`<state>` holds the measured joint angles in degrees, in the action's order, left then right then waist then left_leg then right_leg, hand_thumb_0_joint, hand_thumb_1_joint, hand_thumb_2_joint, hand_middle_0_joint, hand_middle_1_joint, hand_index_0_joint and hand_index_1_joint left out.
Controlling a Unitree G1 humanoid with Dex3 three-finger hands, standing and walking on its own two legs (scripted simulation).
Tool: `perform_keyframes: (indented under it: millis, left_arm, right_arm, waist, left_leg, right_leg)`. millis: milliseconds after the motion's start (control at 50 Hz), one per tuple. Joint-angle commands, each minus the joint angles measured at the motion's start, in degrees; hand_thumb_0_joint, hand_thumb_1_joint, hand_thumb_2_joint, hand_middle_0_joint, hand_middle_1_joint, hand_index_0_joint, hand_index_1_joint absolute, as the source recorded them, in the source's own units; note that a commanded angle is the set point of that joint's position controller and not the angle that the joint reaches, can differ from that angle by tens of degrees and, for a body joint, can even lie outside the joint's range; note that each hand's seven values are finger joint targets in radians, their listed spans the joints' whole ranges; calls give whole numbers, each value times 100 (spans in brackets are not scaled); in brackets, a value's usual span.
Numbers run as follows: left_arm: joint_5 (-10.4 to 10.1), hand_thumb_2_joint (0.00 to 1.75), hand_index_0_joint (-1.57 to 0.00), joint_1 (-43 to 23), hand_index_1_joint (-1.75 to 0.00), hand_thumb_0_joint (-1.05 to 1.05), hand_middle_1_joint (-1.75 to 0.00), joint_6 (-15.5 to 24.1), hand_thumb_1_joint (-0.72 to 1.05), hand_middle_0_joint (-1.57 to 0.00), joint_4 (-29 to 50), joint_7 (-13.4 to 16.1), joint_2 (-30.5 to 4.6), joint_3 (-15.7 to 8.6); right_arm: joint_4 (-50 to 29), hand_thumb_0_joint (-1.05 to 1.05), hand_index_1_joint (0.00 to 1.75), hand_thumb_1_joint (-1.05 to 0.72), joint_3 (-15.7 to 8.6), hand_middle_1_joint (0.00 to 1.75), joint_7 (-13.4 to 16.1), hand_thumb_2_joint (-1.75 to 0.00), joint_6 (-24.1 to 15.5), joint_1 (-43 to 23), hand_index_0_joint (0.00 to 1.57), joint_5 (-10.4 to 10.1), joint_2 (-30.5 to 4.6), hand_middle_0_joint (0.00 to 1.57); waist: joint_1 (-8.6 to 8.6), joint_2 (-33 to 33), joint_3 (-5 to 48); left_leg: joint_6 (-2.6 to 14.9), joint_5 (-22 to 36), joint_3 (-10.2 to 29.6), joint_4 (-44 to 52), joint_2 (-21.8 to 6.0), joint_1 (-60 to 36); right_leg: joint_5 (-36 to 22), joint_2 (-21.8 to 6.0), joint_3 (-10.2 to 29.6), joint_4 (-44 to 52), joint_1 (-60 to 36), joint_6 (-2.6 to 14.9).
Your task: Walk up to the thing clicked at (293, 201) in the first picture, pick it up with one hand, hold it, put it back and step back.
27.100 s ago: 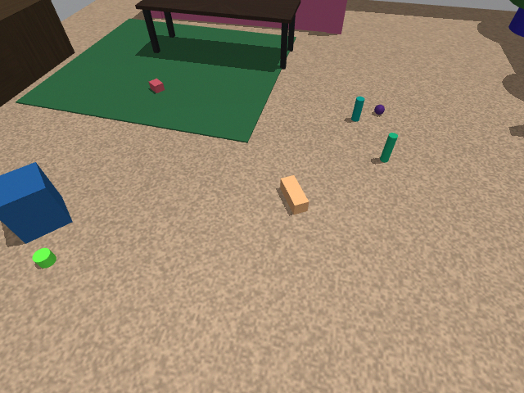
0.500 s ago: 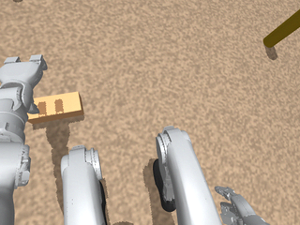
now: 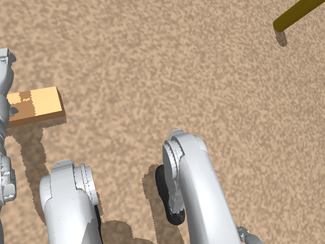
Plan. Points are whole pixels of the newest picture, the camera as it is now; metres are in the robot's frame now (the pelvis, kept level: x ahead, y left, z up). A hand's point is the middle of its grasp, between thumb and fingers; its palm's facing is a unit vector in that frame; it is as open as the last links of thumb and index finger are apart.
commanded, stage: home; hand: left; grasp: from above
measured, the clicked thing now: (25, 108) +0.49 +0.26 -0.29
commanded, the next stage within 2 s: none
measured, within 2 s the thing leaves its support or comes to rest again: neither
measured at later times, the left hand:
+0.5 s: hand out of the picture +0.34 +0.24 +0.05, palm faces -0.21 -0.75 -0.63, open 7.6 cm
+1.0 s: hand out of the picture +0.26 +0.20 +0.26, palm faces +0.16 -0.96 -0.23, open 7.4 cm
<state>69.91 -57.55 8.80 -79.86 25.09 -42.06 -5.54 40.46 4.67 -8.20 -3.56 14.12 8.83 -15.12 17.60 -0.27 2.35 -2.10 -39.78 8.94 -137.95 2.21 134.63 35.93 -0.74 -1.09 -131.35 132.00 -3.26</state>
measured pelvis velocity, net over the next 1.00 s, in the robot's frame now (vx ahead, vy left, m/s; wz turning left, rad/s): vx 0.06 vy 0.00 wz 0.11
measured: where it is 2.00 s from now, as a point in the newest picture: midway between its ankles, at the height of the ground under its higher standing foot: (135, 222)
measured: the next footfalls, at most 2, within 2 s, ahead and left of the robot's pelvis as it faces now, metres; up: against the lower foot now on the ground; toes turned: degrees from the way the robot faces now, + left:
none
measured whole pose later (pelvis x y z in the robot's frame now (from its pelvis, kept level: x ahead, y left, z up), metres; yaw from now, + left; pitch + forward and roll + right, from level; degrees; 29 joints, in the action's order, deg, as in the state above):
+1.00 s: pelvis +0.06 +0.00 +0.34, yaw +6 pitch +18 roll -4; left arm -3.0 15.2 -23.6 -2.6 5.5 -13.3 -3.0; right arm 30.9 3.5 8.5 -7.2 13.9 -2.1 -11.2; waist 4.4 -2.0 10.1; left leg -1.7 -32.0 5.1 -72.3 -2.1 58.7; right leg 28.9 -1.2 -2.8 -67.8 57.1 -1.8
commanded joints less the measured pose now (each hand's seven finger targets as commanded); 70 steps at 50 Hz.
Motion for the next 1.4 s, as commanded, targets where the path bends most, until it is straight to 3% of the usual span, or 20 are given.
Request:
perform_keyframes:
  millis: [0,20,60,80,120,160,180,200,240,340,360,400,460,540,660,800,960,1160,1280,1380]
  left_arm:
    - [-748,91,-21,-1729,-56,0,-54,-374,15,-23,1711,-98,-1457,-359]
    - [-950,91,-21,-1200,-55,0,-54,-489,19,-23,1548,-240,-1216,-341]
    - [-1373,88,-20,-877,-46,0,-45,-637,35,-22,2056,-581,-776,-163]
    - [-1613,89,-20,-531,-44,0,-43,-717,43,-21,2193,-771,-577,-110]
    - [-2079,85,-19,-92,-36,0,-35,-847,56,-20,2955,-1123,-501,-162]
    - [-2521,90,-20,576,-36,0,-35,-947,72,-21,3327,-1539,-7,36]
    - [-2725,89,-20,652,-33,0,-33,-973,80,-20,3783,-1708,13,29]
    - [-2932,92,-20,997,-32,0,-32,-1016,88,-21,3946,-1832,45,-46]
    - [-3327,90,-20,1317,-30,0,-30,-1064,90,-20,4653,-2015,335,71]
    - [-4083,90,-20,2156,-30,0,-30,-1187,90,-20,5686,-2143,700,136]
    - [-4228,90,-20,2219,-30,0,-30,-1221,90,-20,5956,-2113,654,30]
    - [-4523,90,-20,2546,-30,0,-30,-1327,90,-20,6174,-2120,942,170]
    - [-4946,90,-20,3174,-30,0,-30,-1545,90,-20,6576,-2065,1089,105]
    - [-5562,90,-20,3799,-30,0,-30,-1871,90,-20,7163,-1999,1312,113]
    - [-6433,90,-20,4851,-30,0,-30,-2340,90,-20,7800,-1922,1627,134]
    - [-7046,90,-20,5961,-30,0,-30,-2798,90,-20,8343,-1858,1985,-62]
    - [-7325,90,-20,7355,-30,0,-30,-3072,90,-20,9057,-1937,2310,-43]
    - [-7347,90,-20,8618,-30,0,-30,-3302,90,-20,9808,-2146,2435,37]
    - [-7308,90,-20,8546,-30,0,-30,-3301,90,-20,9849,-2305,2410,75]
    - [-7253,90,-20,8419,-30,0,-30,-3263,90,-20,9849,-2363,2355,41]
  right_arm:
    - [-101,0,30,-89,-792,30,-13,-90,-24,1262,20,-224,-1676,20]
    - [-106,0,30,-89,-838,30,-37,-90,-2,1267,20,-282,-1648,20]
    - [-142,0,30,-89,-891,30,-63,-90,109,1264,20,-425,-1578,20]
    - [-208,0,30,-89,-917,30,-61,-90,159,1227,20,-504,-1545,20]
    - [-366,0,30,-90,-992,30,8,-90,253,1062,20,-642,-1552,20]
    - [-505,0,30,-90,-1012,30,59,-90,323,838,20,-718,-1450,20]
    - [-588,0,30,-90,-1018,30,89,-90,355,741,20,-732,-1465,20]
    - [-723,0,30,-90,-1031,30,127,-90,368,628,20,-770,-1416,20]
    - [-796,0,30,-90,-1038,30,197,-90,383,485,20,-808,-1304,20]
    - [-1069,0,30,-90,-1022,30,406,-90,308,24,20,-911,-1078,20]
    - [-1134,0,30,-90,-1027,30,449,-90,284,-28,20,-928,-1074,20]
    - [-1197,0,30,-90,-1002,30,529,-90,219,-199,20,-951,-1038,20]
    - [-1329,0,30,-90,-980,30,667,-90,110,-411,20,-1001,-968,20]
    - [-1477,0,30,-90,-895,30,871,-90,-29,-640,20,-1062,-882,20]
    - [-1611,0,30,-90,-727,30,1152,-90,-213,-748,20,-1103,-688,20]
    - [-1697,0,30,-90,-503,30,1516,-90,-476,-534,20,-1141,-455,20]
    - [-1840,0,30,-90,-455,30,1817,-90,-766,-152,20,-1089,-363,20]
    - [-2008,0,30,-90,-524,30,1935,-90,-1016,-42,20,-1011,-345,20]
    - [-1976,0,30,-90,-562,30,1932,-90,-1174,-111,20,-950,-406,20]
    - [-1940,0,30,-90,-582,30,1912,-90,-1267,-161,20,-933,-437,20]
  waist:
    - [-498,-2664,5561]
    - [-587,-2515,5385]
    - [-622,-2163,5485]
    - [-618,-1951,5238]
    - [-726,-1652,5153]
    - [-712,-1306,4588]
    - [-729,-1144,4472]
    - [-843,-1018,4599]
    - [-896,-950,4424]
    - [-1077,-850,4086]
    - [-1118,-834,4137]
    - [-1139,-956,3888]
    - [-1206,-857,3827]
    - [-1218,-739,3747]
    - [-1181,-604,3157]
    - [-1311,-509,2638]
    - [-1386,-477,2127]
    - [-1468,-284,1381]
    - [-1462,-165,941]
    - [-1495,-289,975]
  left_leg:
    - [258,1605,-809,2027,-9,-4064]
    - [267,1632,-836,2134,-4,-4041]
    - [292,1643,-797,2380,-12,-4088]
    - [315,1570,-757,2515,-14,-4048]
    - [317,1469,-609,2805,-26,-4208]
    - [328,1367,-553,3020,-68,-4143]
    - [337,1308,-530,3061,-50,-4038]
    - [349,1367,-557,3154,-75,-4169]
    - [335,1281,-529,3394,-91,-4343]
    - [330,928,-526,4048,-153,-4899]
    - [331,805,-510,4204,-161,-5050]
    - [295,655,-476,4552,-187,-5341]
    - [283,531,-460,4945,-211,-5772]
    - [286,455,-415,5453,-211,-6291]
    - [309,490,-454,6220,-218,-6974]
    - [303,976,-451,7144,-242,-7922]
    - [240,2051,-508,8090,-249,-9115]
    - [246,2663,-603,8806,-223,-9829]
    - [271,2329,-648,9008,-201,-9868]
    - [262,2232,-680,9039,-181,-9971]
  right_leg:
    - [-1470,94,-690,1356,-2923,591]
    - [-1495,79,-652,1462,-3041,579]
    - [-1518,114,-623,1691,-3323,561]
    - [-1476,122,-608,1839,-3362,554]
    - [-1393,117,-593,2085,-3464,559]
    - [-1336,118,-549,2354,-3496,531]
    - [-1285,111,-529,2484,-3615,554]
    - [-1343,116,-477,2590,-3846,532]
    - [-1249,84,-431,2848,-3996,534]
    - [-926,59,-324,3485,-4407,522]
    - [-831,47,-315,3622,-4535,517]
    - [-699,31,-297,3844,-4592,519]
    - [-575,47,-267,4245,-5005,505]
    - [-505,33,-201,4766,-5587,460]
    - [-523,39,-90,5700,-6481,414]
    - [-940,77,-62,6711,-7715,402]
    - [-1830,127,-198,7656,-8930,367]
    - [-2267,208,-363,8443,-9728,341]
    - [-1962,203,-423,8641,-9720,293]
    - [-1888,172,-374,8648,-9742,295]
